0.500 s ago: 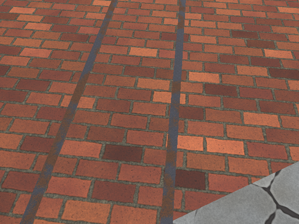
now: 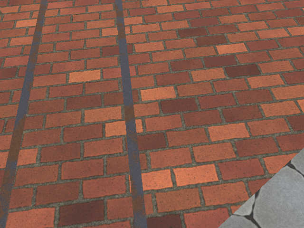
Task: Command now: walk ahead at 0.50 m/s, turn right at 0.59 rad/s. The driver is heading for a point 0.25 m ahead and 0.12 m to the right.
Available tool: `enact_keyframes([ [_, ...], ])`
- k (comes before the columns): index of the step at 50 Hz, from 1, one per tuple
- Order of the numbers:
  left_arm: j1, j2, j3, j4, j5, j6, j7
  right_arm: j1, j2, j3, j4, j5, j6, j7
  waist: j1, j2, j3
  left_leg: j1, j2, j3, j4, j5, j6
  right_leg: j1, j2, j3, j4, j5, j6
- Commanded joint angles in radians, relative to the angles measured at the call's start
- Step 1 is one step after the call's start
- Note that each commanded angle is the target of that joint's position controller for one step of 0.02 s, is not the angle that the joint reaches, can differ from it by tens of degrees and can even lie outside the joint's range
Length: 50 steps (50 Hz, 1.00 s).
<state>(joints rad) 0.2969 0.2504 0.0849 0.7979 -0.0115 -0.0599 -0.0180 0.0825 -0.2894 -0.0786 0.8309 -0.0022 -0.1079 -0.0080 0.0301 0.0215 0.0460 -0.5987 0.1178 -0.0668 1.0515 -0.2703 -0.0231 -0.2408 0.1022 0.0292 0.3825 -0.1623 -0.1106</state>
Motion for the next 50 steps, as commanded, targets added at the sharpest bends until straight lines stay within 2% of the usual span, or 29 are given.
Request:
enact_keyframes([
  [1,-0.016,0.175,0.04,-0.08,-0.004,-0.02,0.025,-0.021,-0.062,-0.015,-0.061,-0.012,0.008,-0.006,-0.027,-0.056,-0.064,-0.038,-0.017,0.014,-0.173,0.154,-0.036,0.032,-0.238,0.235,-0.169,0.249,-0.167],
  [4,0.019,0.172,0.039,-0.073,-0.007,-0.013,0.033,-0.122,-0.041,-0.003,-0.092,-0.003,0.0,0.004,0.014,-0.099,-0.042,0.015,-0.066,0.018,-0.401,0.327,-0.034,0.006,-0.197,0.209,-0.158,0.135,-0.122],
  [6,0.039,0.17,0.038,-0.059,-0.004,-0.008,0.035,-0.161,-0.041,0.002,-0.109,-0.003,-0.006,0.014,0.031,-0.12,-0.028,0.065,-0.096,0.04,-0.49,0.398,-0.024,0.002,-0.194,0.192,-0.122,0.221,-0.095],
  [8,0.072,0.158,0.034,-0.041,-0.004,0.001,0.04,-0.169,-0.054,0.001,-0.122,-0.005,-0.014,0.025,0.042,-0.13,-0.045,0.09,-0.112,0.038,-0.532,0.42,-0.005,0.056,-0.21,0.207,-0.051,0.293,-0.076],
  [10,0.076,0.146,0.03,-0.038,-0.001,0.011,0.048,-0.147,-0.077,-0.005,-0.121,-0.01,-0.022,0.034,0.031,-0.14,-0.066,0.106,-0.12,0.029,-0.568,0.371,0.023,0.132,-0.234,0.249,0.029,0.346,-0.059],
  [11,0.064,0.145,0.029,-0.041,0.002,0.014,0.052,-0.117,-0.09,-0.008,-0.114,-0.013,-0.027,0.035,0.015,-0.149,-0.078,0.132,-0.123,0.03,-0.584,0.341,0.04,0.16,-0.239,0.266,0.075,0.389,-0.049],
  [12,0.036,0.138,0.025,-0.049,0.002,0.016,0.054,-0.053,-0.099,-0.013,-0.096,-0.02,-0.034,0.035,-0.024,-0.149,-0.102,0.212,-0.129,0.048,-0.634,0.382,0.063,0.17,-0.216,0.26,0.145,0.451,-0.029],
  [13,0.026,0.118,0.017,-0.064,0.008,0.015,0.053,0.019,-0.131,-0.02,-0.082,-0.037,-0.042,0.032,-0.055,-0.119,-0.164,0.364,-0.078,0.026,-0.638,0.608,0.094,0.134,-0.158,0.235,0.264,0.446,0.009],
  [14,0.086,0.077,0.001,-0.082,0.023,0.009,0.052,0.116,-0.19,-0.029,-0.076,-0.062,-0.044,0.03,-0.06,0.025,-0.308,0.676,0.111,-0.136,-0.528,1.003,0.19,-0.053,-0.082,0.198,0.521,0.144,0.061],
  [15,0.251,0.06,-0.01,-0.053,0.002,0.006,0.047,0.182,-0.176,-0.027,-0.049,-0.045,-0.022,0.035,-0.036,0.268,-0.47,0.911,0.32,-0.425,-0.538,1.094,0.373,-0.26,0.021,0.15,0.812,-0.548,0.123],
  [16,0.256,0.153,0.006,-0.03,-0.009,0.015,0.042,0.185,-0.129,-0.016,-0.052,-0.006,-0.004,0.041,-0.048,0.167,-0.472,0.866,0.308,-0.499,-0.585,0.779,0.365,-0.316,-0.029,0.201,0.905,-0.558,0.137],
  [17,0.141,0.183,0.016,-0.045,-0.016,0.034,0.045,0.12,-0.096,-0.004,-0.064,0.004,0.01,0.039,-0.064,0.095,-0.333,0.743,0.259,-0.411,-0.625,0.566,0.321,-0.375,-0.06,0.171,0.935,-0.49,0.153],
  [18,0.069,0.172,0.014,-0.056,-0.009,0.054,0.051,0.051,-0.055,0.016,-0.072,-0.006,0.023,0.037,-0.051,0.038,-0.238,0.594,0.207,-0.328,-0.671,0.432,0.287,-0.363,-0.096,0.135,0.882,-0.436,0.162],
  [19,0.034,0.156,0.014,-0.066,0.002,0.072,0.057,-0.009,-0.03,0.028,-0.077,-0.014,0.031,0.036,-0.025,0.036,-0.171,0.457,0.172,-0.275,-0.714,0.342,0.266,-0.316,-0.132,0.121,0.798,-0.395,0.165],
  [20,0.04,0.127,0.009,-0.068,0.004,0.087,0.059,-0.042,-0.038,0.028,-0.071,-0.023,0.039,0.035,0.004,0.077,-0.132,0.346,0.126,-0.215,-0.754,0.288,0.239,-0.234,-0.154,0.093,0.686,-0.37,0.164],
  [22,0.064,0.075,-0.007,-0.052,0.011,0.089,0.065,-0.06,-0.064,0.019,-0.059,-0.031,0.047,0.03,0.014,0.133,-0.129,0.26,0.065,-0.11,-0.772,0.358,0.23,-0.103,-0.14,0.029,0.5,-0.338,0.168],
  [24,0.059,0.065,-0.014,-0.041,0.013,0.081,0.065,-0.033,-0.079,0.014,-0.041,-0.022,0.05,0.022,0.003,0.129,-0.185,0.299,0.078,-0.099,-0.758,0.402,0.242,-0.032,-0.14,0.019,0.371,-0.232,0.162],
  [25,0.06,0.072,-0.013,-0.034,0.012,0.081,0.063,-0.027,-0.082,0.014,-0.035,-0.015,0.054,0.018,0.005,0.118,-0.202,0.308,0.085,-0.098,-0.754,0.352,0.24,0.006,-0.138,0.012,0.311,-0.164,0.156],
  [27,0.057,0.071,-0.012,-0.019,0.018,0.084,0.056,-0.042,-0.075,0.022,-0.032,-0.003,0.066,0.015,0.022,0.098,-0.187,0.262,0.065,-0.083,-0.753,0.114,0.205,0.103,-0.123,-0.012,0.163,-0.026,0.133],
  [28,0.03,0.078,-0.012,-0.026,0.03,0.087,0.054,-0.027,-0.053,0.031,-0.024,-0.002,0.069,0.016,0.017,0.082,-0.16,0.225,0.04,-0.08,-0.761,-0.043,0.163,0.134,-0.132,0.001,0.11,0.002,0.115],
  [29,-0.001,0.104,-0.01,-0.045,0.042,0.088,0.056,-0.006,-0.031,0.041,-0.014,-0.009,0.069,0.02,0.004,0.045,-0.129,0.184,0.013,-0.069,-0.749,-0.178,0.109,0.148,-0.19,0.07,0.069,0.017,0.089],
  [30,-0.034,0.166,0.002,-0.055,0.036,0.09,0.061,0.025,-0.046,0.036,-0.012,-0.017,0.068,0.024,-0.045,-0.036,-0.079,0.179,-0.052,-0.015,-0.726,-0.221,0.066,0.073,-0.222,0.107,0.061,-0.094,0.057],
  [31,-0.035,0.148,0.003,-0.038,0.032,0.086,0.057,0.014,-0.047,0.034,-0.009,-0.017,0.07,0.021,-0.044,-0.091,-0.048,0.256,-0.085,0.036,-0.69,-0.155,0.043,-0.048,-0.197,0.096,0.039,-0.274,0.049],
  [32,-0.046,0.111,-0.007,-0.037,0.034,0.076,0.055,0.007,-0.049,0.035,-0.005,-0.015,0.072,0.017,-0.04,-0.099,-0.025,0.297,-0.085,0.038,-0.658,-0.104,0.04,-0.098,-0.183,0.089,0.016,-0.305,0.062],
  [33,-0.057,0.095,-0.012,-0.033,0.038,0.065,0.053,0.017,-0.04,0.037,0.003,-0.011,0.074,0.012,-0.046,-0.112,-0.019,0.318,-0.082,0.041,-0.639,-0.06,0.047,-0.111,-0.18,0.085,0.009,-0.266,0.078],
  [35,-0.059,0.089,-0.014,-0.025,0.031,0.045,0.051,0.044,-0.04,0.036,0.022,-0.013,0.077,0.006,-0.051,-0.11,-0.029,0.33,-0.083,0.046,-0.613,0.025,0.057,-0.084,-0.175,0.078,0.031,-0.145,0.094],
  [38,-0.035,0.097,-0.013,-0.008,0.021,0.034,0.051,0.046,-0.039,0.036,0.041,-0.01,0.075,0.007,-0.043,-0.071,-0.063,0.355,-0.08,0.051,-0.587,0.144,0.059,-0.037,-0.17,0.069,0.071,-0.011,0.094],
  [44,-0.03,0.092,-0.015,0.02,0.017,0.037,0.052,0.038,-0.046,0.033,0.08,-0.001,0.086,0.003,-0.037,-0.031,-0.084,0.391,-0.075,0.05,-0.559,0.252,0.057,-0.001,-0.157,0.051,0.1,0.104,0.092],
  [50,-0.037,0.083,-0.018,0.056,0.016,0.041,0.053,0.035,-0.055,0.03,0.12,0.002,0.1,-0.008,-0.039,-0.022,-0.081,0.412,-0.072,0.048,-0.552,0.28,0.054,0.013,-0.147,0.038,0.098,0.139,0.093],
])
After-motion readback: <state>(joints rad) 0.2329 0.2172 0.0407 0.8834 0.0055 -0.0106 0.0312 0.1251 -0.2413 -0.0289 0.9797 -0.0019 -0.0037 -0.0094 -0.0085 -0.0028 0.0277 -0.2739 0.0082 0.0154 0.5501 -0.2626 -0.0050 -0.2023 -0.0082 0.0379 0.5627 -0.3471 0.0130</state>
